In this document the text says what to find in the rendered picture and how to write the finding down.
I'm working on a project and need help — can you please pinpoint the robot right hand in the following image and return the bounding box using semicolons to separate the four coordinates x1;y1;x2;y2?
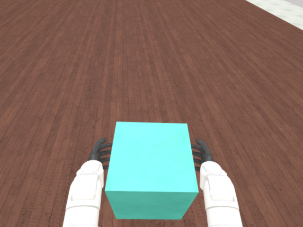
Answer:
191;139;214;172

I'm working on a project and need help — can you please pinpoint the carton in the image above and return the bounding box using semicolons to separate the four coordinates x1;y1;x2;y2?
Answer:
105;122;199;219

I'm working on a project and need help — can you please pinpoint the robot left hand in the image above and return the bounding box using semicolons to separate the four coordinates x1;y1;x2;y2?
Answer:
88;138;113;170

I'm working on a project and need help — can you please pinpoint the left robot forearm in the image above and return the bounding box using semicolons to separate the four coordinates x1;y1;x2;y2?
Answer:
63;160;104;227

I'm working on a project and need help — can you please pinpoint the right robot forearm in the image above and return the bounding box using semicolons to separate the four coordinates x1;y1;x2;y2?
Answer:
200;161;243;227

